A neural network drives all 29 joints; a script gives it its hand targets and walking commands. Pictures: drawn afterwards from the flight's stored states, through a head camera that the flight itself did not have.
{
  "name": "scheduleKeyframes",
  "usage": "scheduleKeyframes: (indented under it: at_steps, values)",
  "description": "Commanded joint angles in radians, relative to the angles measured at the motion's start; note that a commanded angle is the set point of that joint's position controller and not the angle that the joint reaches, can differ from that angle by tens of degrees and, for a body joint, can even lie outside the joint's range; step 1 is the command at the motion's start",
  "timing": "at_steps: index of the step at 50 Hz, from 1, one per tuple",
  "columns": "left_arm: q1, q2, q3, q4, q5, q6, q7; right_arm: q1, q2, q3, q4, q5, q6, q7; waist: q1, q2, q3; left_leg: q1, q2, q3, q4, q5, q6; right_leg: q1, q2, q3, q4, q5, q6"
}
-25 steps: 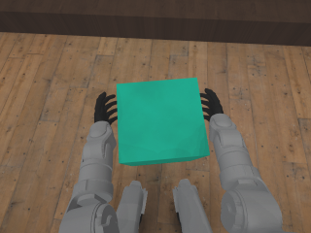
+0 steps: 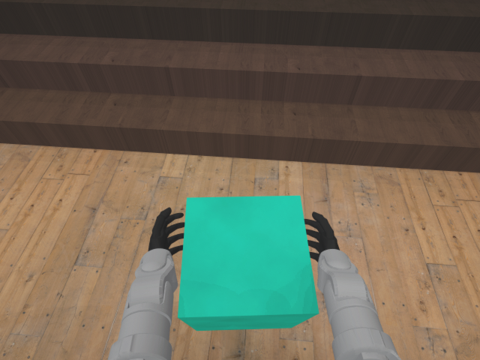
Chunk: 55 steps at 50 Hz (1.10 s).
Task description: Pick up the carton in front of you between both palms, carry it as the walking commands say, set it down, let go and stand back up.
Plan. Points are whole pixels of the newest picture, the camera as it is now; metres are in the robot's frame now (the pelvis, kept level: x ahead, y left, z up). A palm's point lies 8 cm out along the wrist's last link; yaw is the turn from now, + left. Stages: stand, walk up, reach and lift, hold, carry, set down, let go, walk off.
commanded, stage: reach and lift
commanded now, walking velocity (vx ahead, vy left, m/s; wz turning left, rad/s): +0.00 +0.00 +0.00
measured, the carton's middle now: (244, 269) +0.33 +0.00 -0.11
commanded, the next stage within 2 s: hold in 1.30 s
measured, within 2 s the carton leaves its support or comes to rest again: neither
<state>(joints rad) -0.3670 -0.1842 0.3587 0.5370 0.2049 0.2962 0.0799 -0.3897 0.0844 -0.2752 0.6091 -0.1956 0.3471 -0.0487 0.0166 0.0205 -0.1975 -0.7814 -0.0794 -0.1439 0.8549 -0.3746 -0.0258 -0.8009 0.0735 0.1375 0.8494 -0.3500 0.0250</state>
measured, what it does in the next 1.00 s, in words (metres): rises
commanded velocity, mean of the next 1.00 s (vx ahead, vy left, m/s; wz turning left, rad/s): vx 0.00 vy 0.00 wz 0.00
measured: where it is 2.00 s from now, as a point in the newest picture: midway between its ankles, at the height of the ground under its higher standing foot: outside the picture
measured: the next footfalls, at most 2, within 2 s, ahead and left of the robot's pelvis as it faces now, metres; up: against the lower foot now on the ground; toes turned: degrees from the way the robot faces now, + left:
none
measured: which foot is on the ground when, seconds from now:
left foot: down 0.00-1.00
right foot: down 0.00-1.00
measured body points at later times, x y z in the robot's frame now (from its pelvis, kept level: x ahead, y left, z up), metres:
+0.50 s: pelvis +0.01 +0.00 +0.05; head -0.03 +0.00 +0.49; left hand +0.32 +0.16 +0.07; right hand +0.31 -0.15 +0.05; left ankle +0.02 +0.13 -0.69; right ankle +0.03 -0.13 -0.69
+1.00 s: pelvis +0.01 +0.00 +0.05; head -0.02 -0.01 +0.50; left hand +0.32 +0.15 +0.08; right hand +0.32 -0.15 +0.07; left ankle +0.02 +0.13 -0.69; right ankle +0.03 -0.13 -0.69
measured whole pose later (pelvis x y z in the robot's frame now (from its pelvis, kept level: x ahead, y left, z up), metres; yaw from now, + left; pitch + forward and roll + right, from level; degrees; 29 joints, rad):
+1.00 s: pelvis +0.01 +0.00 +0.05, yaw +1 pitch -4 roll +0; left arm -0.31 -0.17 0.29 0.37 0.31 0.62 0.00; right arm -0.28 0.16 -0.24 0.37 -0.29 0.68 -0.04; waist 0.00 0.01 -0.03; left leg -0.11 -0.04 -0.16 0.41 -0.22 -0.02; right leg -0.13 0.05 0.13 0.40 -0.20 0.01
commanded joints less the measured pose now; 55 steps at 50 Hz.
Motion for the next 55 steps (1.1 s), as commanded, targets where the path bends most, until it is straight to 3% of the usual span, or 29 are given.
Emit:
scheduleKeyframes:
  at_steps: [1, 10, 15, 20, 30, 37, 47, 55]
  values:
    - [-0.353, -1.002, -0.629, 0.076, -0.128, 0.080, -0.275, -0.475, 1.016, 0.585, -0.112, 0.165, -0.009, 0.251, -0.012, -0.032, -0.385, 0.367, -0.033, 0.054, -0.230, 0.388, 0.006, 0.488, 0.036, -0.048, -0.221, 0.390, -0.014]
    - [-0.244, -1.006, -0.671, -0.016, -0.148, 0.212, -0.300, -0.398, 1.008, 0.636, -0.259, 0.200, 0.123, 0.267, -0.016, -0.011, -0.202, 0.607, -0.010, 0.044, -0.422, 0.462, 0.004, 0.671, 0.022, -0.053, -0.417, 0.395, -0.007]
    - [-0.252, -0.974, -0.596, -0.003, -0.115, 0.282, -0.318, -0.410, 0.985, 0.571, -0.242, 0.168, 0.204, 0.283, -0.011, 0.003, -0.024, 0.599, -0.002, 0.052, -0.477, 0.303, 0.005, 0.661, 0.020, -0.062, -0.470, 0.243, -0.016]
    - [-0.368, -0.984, -0.554, 0.013, -0.108, 0.291, -0.340, -0.508, 1.003, 0.515, -0.224, 0.147, 0.219, 0.300, -0.013, -0.006, 0.022, 0.575, 0.004, 0.061, -0.487, 0.169, 0.016, 0.655, 0.017, -0.071, -0.466, 0.135, -0.021]
    - [-0.433, -1.000, -0.554, 0.009, -0.107, 0.295, -0.352, -0.578, 1.034, 0.534, -0.242, 0.154, 0.220, 0.302, -0.009, -0.014, -0.080, 0.621, -0.003, 0.071, -0.482, 0.211, 0.017, 0.714, 0.018, -0.072, -0.458, 0.178, -0.015]
    - [-0.394, -0.963, -0.534, -0.003, -0.094, 0.308, -0.351, -0.541, 1.029, 0.534, -0.253, 0.151, 0.244, 0.292, -0.005, -0.031, -0.056, 0.636, -0.011, 0.076, -0.492, 0.252, 0.018, 0.744, 0.016, -0.071, -0.482, 0.232, -0.003]
    - [-0.354, -0.949, -0.595, -0.103, -0.130, 0.327, -0.353, -0.458, 1.035, 0.568, -0.326, 0.178, 0.268, 0.280, -0.018, -0.021, -0.089, 0.691, -0.019, 0.073, -0.502, 0.372, 0.012, 0.801, 0.017, -0.065, -0.497, 0.366, 0.002]
    - [-0.307, -0.939, -0.601, -0.136, -0.137, 0.349, -0.348, -0.429, 1.012, 0.579, -0.367, 0.186, 0.290, 0.281, -0.015, -0.023, -0.057, 0.708, -0.019, 0.066, -0.519, 0.396, 0.011, 0.811, 0.020, -0.066, -0.511, 0.377, 0.000]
